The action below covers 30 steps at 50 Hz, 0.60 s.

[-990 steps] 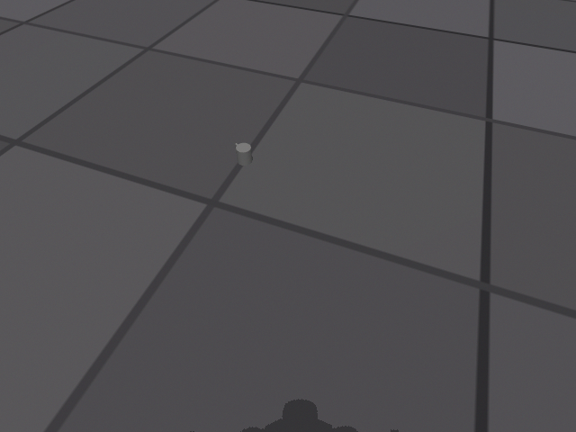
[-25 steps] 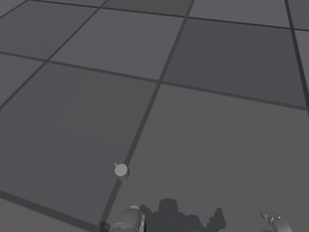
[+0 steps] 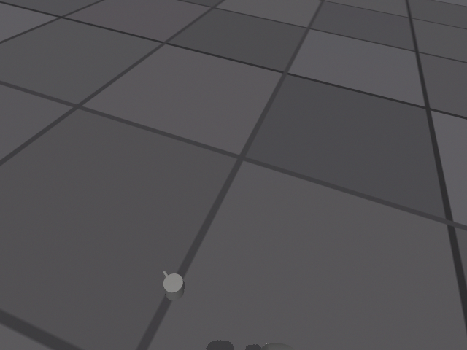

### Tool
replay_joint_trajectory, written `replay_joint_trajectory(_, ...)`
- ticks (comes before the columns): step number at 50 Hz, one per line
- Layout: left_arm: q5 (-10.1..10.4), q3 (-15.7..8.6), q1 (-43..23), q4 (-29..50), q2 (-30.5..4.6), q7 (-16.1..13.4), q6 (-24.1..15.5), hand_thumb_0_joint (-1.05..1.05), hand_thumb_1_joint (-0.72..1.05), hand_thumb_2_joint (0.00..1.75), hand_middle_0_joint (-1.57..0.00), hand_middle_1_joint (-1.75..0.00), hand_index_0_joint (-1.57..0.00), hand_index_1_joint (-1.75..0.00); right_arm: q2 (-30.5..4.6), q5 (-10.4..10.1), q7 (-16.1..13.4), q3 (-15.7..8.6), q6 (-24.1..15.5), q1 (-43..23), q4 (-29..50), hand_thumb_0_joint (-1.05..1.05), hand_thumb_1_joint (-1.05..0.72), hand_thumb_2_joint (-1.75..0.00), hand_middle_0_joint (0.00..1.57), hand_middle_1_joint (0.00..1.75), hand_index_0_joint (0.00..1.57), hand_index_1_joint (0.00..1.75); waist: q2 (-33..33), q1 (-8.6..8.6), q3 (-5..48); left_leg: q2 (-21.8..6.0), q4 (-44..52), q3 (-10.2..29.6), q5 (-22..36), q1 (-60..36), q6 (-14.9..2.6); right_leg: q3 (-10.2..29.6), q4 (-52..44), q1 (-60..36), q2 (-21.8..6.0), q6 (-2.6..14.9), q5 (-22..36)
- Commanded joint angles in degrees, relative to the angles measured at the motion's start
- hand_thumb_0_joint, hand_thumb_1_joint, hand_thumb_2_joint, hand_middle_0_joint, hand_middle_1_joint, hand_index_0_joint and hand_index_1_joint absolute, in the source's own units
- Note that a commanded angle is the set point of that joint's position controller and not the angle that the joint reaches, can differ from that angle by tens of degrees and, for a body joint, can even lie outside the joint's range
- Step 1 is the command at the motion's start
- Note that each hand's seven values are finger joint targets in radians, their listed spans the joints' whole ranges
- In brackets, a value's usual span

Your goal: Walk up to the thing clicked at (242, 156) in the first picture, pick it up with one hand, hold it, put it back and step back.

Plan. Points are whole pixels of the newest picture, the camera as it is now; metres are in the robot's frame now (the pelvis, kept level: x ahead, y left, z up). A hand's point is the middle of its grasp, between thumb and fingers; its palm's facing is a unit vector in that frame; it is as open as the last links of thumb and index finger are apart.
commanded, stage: walk up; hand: left
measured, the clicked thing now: (171, 284) +0.52 +0.20 -0.73
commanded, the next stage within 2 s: none
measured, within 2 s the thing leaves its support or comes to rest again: neither
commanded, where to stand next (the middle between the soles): +0.13 -0.05 m, yaw +0 degrees
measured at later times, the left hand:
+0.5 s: hand out of the picture +0.09 +0.27 -0.15, palm faces +0.05 -0.86 -0.52, open 7.4 cm
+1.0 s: hand out of the picture +0.03 +0.25 -0.16, palm faces -0.05 -0.93 -0.36, open 7.4 cm
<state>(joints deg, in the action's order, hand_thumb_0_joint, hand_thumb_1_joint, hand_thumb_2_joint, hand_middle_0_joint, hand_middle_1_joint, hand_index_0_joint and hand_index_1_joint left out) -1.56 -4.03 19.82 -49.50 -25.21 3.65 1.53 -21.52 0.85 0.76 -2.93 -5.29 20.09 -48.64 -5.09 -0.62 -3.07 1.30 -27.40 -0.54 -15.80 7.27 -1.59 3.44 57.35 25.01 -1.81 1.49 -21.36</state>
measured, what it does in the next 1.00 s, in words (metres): steps on the spot: right foot, then left foot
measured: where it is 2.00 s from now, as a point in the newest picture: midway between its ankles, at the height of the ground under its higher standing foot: outside the picture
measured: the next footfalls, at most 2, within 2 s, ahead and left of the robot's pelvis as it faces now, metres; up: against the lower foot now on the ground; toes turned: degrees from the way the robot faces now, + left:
right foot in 0.20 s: +0.18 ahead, -0.16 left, +0.00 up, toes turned -4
left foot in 0.56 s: -0.04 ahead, +0.13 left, +0.00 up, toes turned +3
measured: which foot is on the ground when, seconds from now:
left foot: down 0.00-0.22, up 0.24-0.54, down 0.56-1.00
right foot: up 0.00-0.18, down 0.20-0.58, up 0.60-0.98, down 1.00-1.00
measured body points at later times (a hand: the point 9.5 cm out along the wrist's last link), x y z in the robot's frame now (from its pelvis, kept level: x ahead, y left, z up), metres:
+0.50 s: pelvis -0.03 -0.02 -0.04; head +0.04 -0.06 +0.40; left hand +0.09 +0.31 -0.11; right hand +0.07 -0.33 -0.19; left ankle -0.09 +0.14 -0.68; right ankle +0.14 -0.16 -0.74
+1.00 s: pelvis +0.01 -0.03 -0.01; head +0.02 -0.03 +0.44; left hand +0.04 +0.30 -0.13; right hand +0.02 -0.39 -0.10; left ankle -0.08 +0.12 -0.74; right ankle +0.08 -0.17 -0.73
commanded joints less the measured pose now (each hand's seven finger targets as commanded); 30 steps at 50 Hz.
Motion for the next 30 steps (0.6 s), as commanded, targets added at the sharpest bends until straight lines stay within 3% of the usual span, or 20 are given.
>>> replay_joint_trajectory(1,0.73,-2.80,-0.17,3.76,-9.08,0.05,-2.11,0.00,0.90,0.90,-0.20,-0.30,-0.20,-0.30,-16.66,-0.11,-1.14,-4.12,-1.40,-1.09,4.96,0.00,-0.90,-0.90,0.20,0.30,0.20,0.30,15.07,0.23,-8.15,-13.61,14.98,10.30,0.58,8.23,-9.58,-0.07,-5.48,4.34,-3.44,-1.55,5.89)
replay_joint_trajectory(3,1.98,-1.74,-1.84,2.32,-7.17,-1.19,-2.80,0.00,0.90,0.90,-0.20,-0.30,-0.20,-0.30,-13.27,0.17,-1.14,-2.47,0.45,-7.19,5.83,0.00,-0.90,-0.90,0.20,0.30,0.20,0.30,18.62,-0.53,-8.41,-10.09,9.20,2.57,20.43,14.80,-8.51,-3.04,-11.83,-3.86,-2.94,-2.63,7.76)
replay_joint_trajectory(4,2.73,-1.70,-2.58,1.73,-6.81,-2.47,-3.26,0.00,0.90,0.90,-0.20,-0.30,-0.20,-0.30,-12.57,0.41,-0.97,-2.29,1.81,-7.05,6.06,0.00,-0.90,-0.90,0.20,0.30,0.20,0.30,20.94,0.20,-7.84,-9.95,5.88,1.97,31.97,14.03,-8.94,-4.94,-12.51,-5.22,-2.12,-2.77,9.88)
replay_joint_trajectory(5,3.52,-1.89,-2.74,1.26,-7.62,-3.94,-3.24,0.00,0.90,0.90,-0.20,-0.30,-0.20,-0.30,-12.68,0.41,-0.79,-2.45,3.45,-7.14,6.84,0.00,-0.90,-0.90,0.20,0.30,0.20,0.30,21.67,0.68,-7.12,-8.69,1.56,1.67,38.92,12.67,-8.78,-7.03,-13.25,-5.43,-0.65,-2.95,9.23)
replay_joint_trajectory(6,4.00,-2.20,-1.13,0.58,-8.00,-5.01,-3.18,0.00,0.90,0.90,-0.20,-0.30,-0.20,-0.30,-12.83,0.20,-0.70,-2.67,4.94,-8.34,7.61,0.00,-0.90,-0.90,0.20,0.30,0.20,0.30,21.71,0.05,-6.27,-7.45,-3.01,1.43,38.71,12.86,-8.34,-8.96,-15.81,-7.39,0.89,-3.33,10.69)
replay_joint_trajectory(9,2.54,-3.18,0.18,-0.48,-10.57,-5.75,-3.24,0.00,0.90,0.90,-0.20,-0.30,-0.20,-0.30,-11.50,-1.58,-0.76,-2.72,7.21,-8.65,7.91,0.00,-0.90,-0.90,0.20,0.30,0.20,0.30,9.29,-1.72,0.82,-3.64,-15.26,0.71,16.95,15.02,-3.59,-7.87,-26.77,-17.39,1.54,-1.81,21.75)
replay_joint_trajectory(10,1.75,-3.88,0.62,-0.03,-13.10,-5.98,-3.57,0.00,0.90,0.90,-0.20,-0.30,-0.20,-0.30,-9.90,-2.14,-0.97,-2.33,7.69,-6.04,7.65,0.00,-0.90,-0.90,0.20,0.30,0.20,0.30,0.60,-2.46,3.45,-1.49,-22.90,1.56,5.16,17.58,-1.88,-1.98,-28.49,-20.41,-4.27,-0.67,35.41)
replay_joint_trajectory(11,1.03,-4.39,1.01,1.41,-15.69,-6.10,-3.82,0.00,0.90,0.90,-0.20,-0.30,-0.20,-0.30,-7.59,-2.66,-1.41,-1.71,8.35,-2.25,7.14,0.00,-0.90,-0.90,0.20,0.30,0.20,0.30,-9.90,-2.28,6.43,4.74,-35.81,2.33,-18.82,20.52,0.15,15.23,-33.61,-20.53,-17.95,4.55,46.50)
replay_joint_trajectory(12,1.04,-3.39,-3.66,4.11,-14.55,-6.20,-3.55,0.00,0.90,0.90,-0.20,-0.30,-0.20,-0.30,-9.87,-2.21,-2.13,-2.61,9.53,1.50,5.20,0.00,-0.90,-0.90,0.20,0.30,0.20,0.30,-2.58,0.45,6.81,3.89,-45.13,10.15,-21.31,16.46,0.42,18.23,-32.87,-14.46,-21.02,9.01,45.75)
replay_joint_trajectory(13,0.96,-3.75,-6.23,5.33,-15.92,-6.71,-3.26,0.00,0.90,0.90,-0.20,-0.30,-0.20,-0.30,-11.77,-2.06,-2.66,-3.62,10.16,1.36,5.82,0.00,-0.90,-0.90,0.20,0.30,0.20,0.30,-6.36,-0.12,8.96,3.10,-49.86,9.06,-21.66,18.24,0.15,22.83,-33.27,-13.92,-23.47,13.31,41.49)
replay_joint_trajectory(16,1.09,-4.36,-9.93,5.77,-13.93,-7.50,-2.59,0.00,0.90,0.90,-0.20,-0.30,-0.20,-0.30,-14.24,-1.17,-2.23,-5.21,10.40,1.10,5.01,0.00,-0.90,-0.90,0.20,0.30,0.20,0.30,-5.06,0.85,11.38,1.72,-55.70,11.99,-15.03,18.73,1.84,13.41,-31.40,-11.40,-18.16,11.14,26.84)
replay_joint_trajectory(18,0.98,-4.49,-8.36,5.47,-12.49,-8.30,-2.17,0.00,0.90,0.90,-0.20,-0.30,-0.20,-0.30,-14.23,-0.24,-1.51,-5.30,11.07,0.02,5.92,0.00,-0.90,-0.90,0.20,0.30,0.20,0.30,-3.30,-0.52,11.46,2.40,-56.99,12.33,-11.53,21.34,2.68,11.94,-31.49,-12.71,-16.62,9.49,14.46)
replay_joint_trajectory(19,0.79,-4.56,-7.13,4.98,-12.41,-8.84,-2.33,0.00,0.90,0.90,-0.20,-0.30,-0.20,-0.30,-14.12,0.48,-1.02,-5.22,11.41,-0.69,6.43,0.00,-0.90,-0.90,0.20,0.30,0.20,0.30,-2.23,-1.20,12.03,2.42,-57.61,12.80,-10.86,23.40,2.87,11.49,-30.68,-14.96,-16.57,9.59,13.59)
replay_joint_trajectory(22,-0.93,-4.59,-9.14,6.09,-12.25,-8.47,-2.69,0.00,0.90,0.90,-0.20,-0.30,-0.20,-0.30,-13.89,0.00,-0.17,-4.75,10.50,-0.80,4.81,0.00,-0.90,-0.90,0.20,0.30,0.20,0.30,-8.89,-1.65,13.20,1.41,-41.13,6.72,-12.45,21.95,3.32,8.00,-32.98,-16.84,-13.57,8.37,-7.62)
replay_joint_trajectory(25,-3.00,-5.32,-15.22,7.89,-13.80,-6.55,-1.49,0.00,0.90,0.90,-0.20,-0.30,-0.20,-0.30,-14.00,-0.93,0.55,-4.31,8.54,5.09,0.31,0.00,-0.90,-0.90,0.20,0.30,0.20,0.30,-18.23,0.51,11.83,1.21,-18.11,-2.72,-25.29,11.11,1.82,4.66,-35.25,-8.62,-12.30,7.47,-21.54)
replay_joint_trajectory(26,-2.74,-5.48,-15.81,7.50,-14.52,-6.08,-0.82,0.00,0.90,0.90,-0.20,-0.30,-0.20,-0.30,-14.41,-0.56,0.28,-4.58,8.14,8.24,-1.35,0.00,-0.90,-0.90,0.20,0.30,0.20,0.30,-17.54,2.07,10.56,0.67,-12.05,-3.92,-22.86,6.29,0.94,5.47,-33.91,-4.70,-13.11,6.53,-20.40)
replay_joint_trajectory(27,-1.93,-5.33,-15.06,6.55,-13.98,-5.83,0.05,0.00,0.90,0.90,-0.20,-0.30,-0.20,-0.30,-13.84,-0.02,0.11,-4.76,7.91,11.22,-3.69,0.00,-0.90,-0.90,0.20,0.30,0.20,0.30,-10.78,3.67,9.04,0.59,-3.81,-3.60,-14.37,-1.04,0.35,3.47,-27.34,1.87,-11.63,4.55,-21.84)
replay_joint_trajectory(28,-1.22,-4.04,-12.67,5.96,-10.03,-5.86,0.80,0.00,0.90,0.90,-0.20,-0.30,-0.20,-0.30,-14.34,1.00,-0.07,-5.02,7.66,10.04,-4.79,0.00,-0.90,-0.90,0.20,0.30,0.20,0.30,2.73,3.58,3.30,1.47,-0.82,0.82,-14.92,-2.89,-0.18,0.00,-15.77,12.47,-7.25,2.09,-24.87)
replay_joint_trajectory(29,0.01,-2.21,-10.90,6.27,-5.13,-6.13,0.79,0.00,0.90,0.90,-0.20,-0.30,-0.20,-0.30,-17.47,2.26,-0.27,-4.77,7.59,5.14,-2.57,0.00,-0.90,-0.90,0.20,0.30,0.20,0.30,22.18,2.57,-3.73,-9.98,10.11,22.73,-33.29,5.00,-3.01,-6.68,2.54,24.11,1.84,0.07,-19.15)
replay_joint_trajectory(30,-1.18,-4.45,-22.93,10.60,-10.20,-4.77,-0.11,0.00,0.90,0.90,-0.20,-0.30,-0.20,-0.30,-26.99,1.67,-0.14,-7.19,5.81,3.23,0.12,0.00,-0.90,-0.90,0.20,0.30,0.20,0.30,23.01,8.06,-12.21,-24.09,27.83,53.29,-66.86,16.39,-9.03,3.28,11.90,36.62,5.12,-1.60,-13.29)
